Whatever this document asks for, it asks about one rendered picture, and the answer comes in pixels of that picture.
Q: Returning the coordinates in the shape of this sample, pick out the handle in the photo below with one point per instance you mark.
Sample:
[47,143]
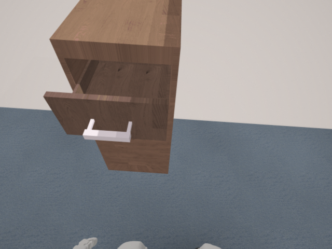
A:
[102,135]

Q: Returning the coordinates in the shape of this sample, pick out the cabinet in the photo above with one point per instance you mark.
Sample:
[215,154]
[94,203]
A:
[138,31]

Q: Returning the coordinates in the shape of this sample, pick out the drawer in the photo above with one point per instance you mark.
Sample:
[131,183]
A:
[114,93]

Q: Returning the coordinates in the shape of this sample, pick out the left robot hand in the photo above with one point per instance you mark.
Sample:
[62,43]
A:
[86,243]

